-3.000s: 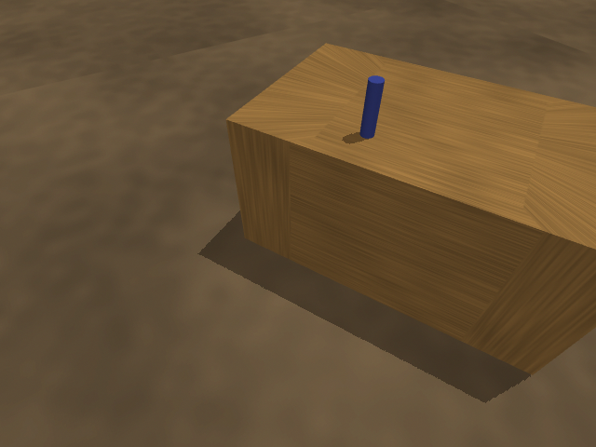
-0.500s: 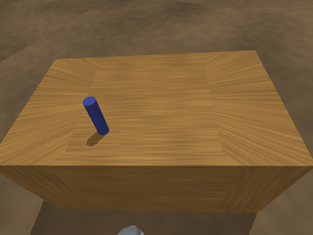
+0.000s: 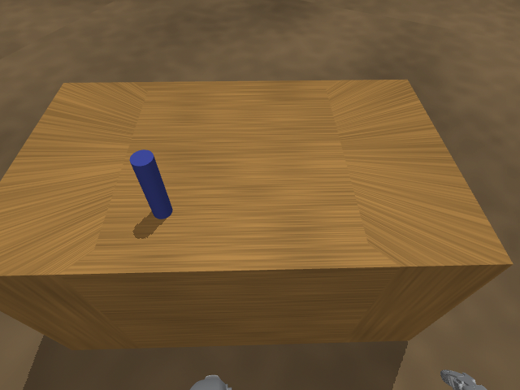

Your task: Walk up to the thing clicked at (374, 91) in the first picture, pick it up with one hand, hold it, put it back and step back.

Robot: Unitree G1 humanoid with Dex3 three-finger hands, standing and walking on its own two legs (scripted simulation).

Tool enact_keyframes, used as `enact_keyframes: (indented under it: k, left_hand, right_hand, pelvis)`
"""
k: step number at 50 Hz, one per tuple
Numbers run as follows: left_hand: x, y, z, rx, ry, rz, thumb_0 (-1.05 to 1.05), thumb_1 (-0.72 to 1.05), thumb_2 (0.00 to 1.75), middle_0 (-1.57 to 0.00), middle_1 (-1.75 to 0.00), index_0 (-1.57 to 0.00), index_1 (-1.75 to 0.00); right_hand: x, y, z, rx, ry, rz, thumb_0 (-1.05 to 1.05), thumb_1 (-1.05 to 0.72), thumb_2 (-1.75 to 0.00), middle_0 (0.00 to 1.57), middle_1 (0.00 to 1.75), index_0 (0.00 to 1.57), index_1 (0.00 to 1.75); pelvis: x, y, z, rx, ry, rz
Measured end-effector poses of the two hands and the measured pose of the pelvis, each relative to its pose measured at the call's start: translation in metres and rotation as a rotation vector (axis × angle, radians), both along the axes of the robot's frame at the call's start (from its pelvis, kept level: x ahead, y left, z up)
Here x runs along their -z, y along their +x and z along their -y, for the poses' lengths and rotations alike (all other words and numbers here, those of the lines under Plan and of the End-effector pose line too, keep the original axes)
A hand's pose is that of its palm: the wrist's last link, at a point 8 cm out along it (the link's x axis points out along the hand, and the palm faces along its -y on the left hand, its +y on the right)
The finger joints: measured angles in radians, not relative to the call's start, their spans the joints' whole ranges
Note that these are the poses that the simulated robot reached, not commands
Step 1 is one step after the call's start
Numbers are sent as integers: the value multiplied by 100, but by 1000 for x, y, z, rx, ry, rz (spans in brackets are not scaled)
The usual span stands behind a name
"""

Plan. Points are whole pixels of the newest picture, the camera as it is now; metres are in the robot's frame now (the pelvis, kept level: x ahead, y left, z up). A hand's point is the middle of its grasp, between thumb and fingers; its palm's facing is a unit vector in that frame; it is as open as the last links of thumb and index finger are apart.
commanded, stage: walk up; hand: left
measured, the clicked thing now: (153, 187) +0.53 +0.25 -0.06
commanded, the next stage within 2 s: stand in 1.50 s
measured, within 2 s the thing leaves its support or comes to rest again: neither
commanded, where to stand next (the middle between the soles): +0.06 +0.00 m, yaw +3 degrees
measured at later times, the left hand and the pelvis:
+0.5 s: hand out of the picture +0.11 +0.24 -0.13, palm faces -0.02 -0.95 -0.32, open 7.4 cm; pelvis +0.01 -0.01 +0.03, yaw +0 degrees
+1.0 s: hand out of the picture +0.11 +0.25 -0.13, palm faces +0.02 -0.94 -0.33, open 7.4 cm; pelvis +0.03 +0.00 +0.03, yaw +1 degrees
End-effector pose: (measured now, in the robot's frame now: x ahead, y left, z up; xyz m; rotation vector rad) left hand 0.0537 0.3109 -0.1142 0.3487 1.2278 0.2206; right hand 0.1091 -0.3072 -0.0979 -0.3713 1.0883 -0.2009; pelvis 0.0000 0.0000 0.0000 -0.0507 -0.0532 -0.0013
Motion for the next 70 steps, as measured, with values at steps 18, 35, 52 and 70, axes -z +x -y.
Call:
enact_keyframes:
  k: [18,35,52,70]
  left_hand:
    - [-23,35,15,18,-36,58,1,91,90,-20,-29,-20,-30]
    - [-21,55,24,-6,-65,37,1,91,90,-20,-29,-20,-30]
    - [-22,46,15,-43,-52,-8,1,91,90,-20,-29,-20,-30]
    - [-20,41,12,-53,-57,-13,1,91,90,-20,-29,-20,-30]
  right_hand:
    - [1,-45,-8,57,75,-130,1,-91,-90,21,30,20,30]
    - [-12,-9,-2,56,43,-100,1,-91,-90,21,30,20,30]
    - [-11,15,-17,35,66,-101,1,-91,-90,21,30,20,30]
    - [-12,16,-20,32,59,-111,1,-91,-90,21,30,20,30]
  pelvis:
    - [-21,6,4,-6,36,-5]
    - [-28,21,6,-14,35,-14]
    - [-31,31,2,-23,36,-21]
    - [-31,34,-1,-38,38,-23]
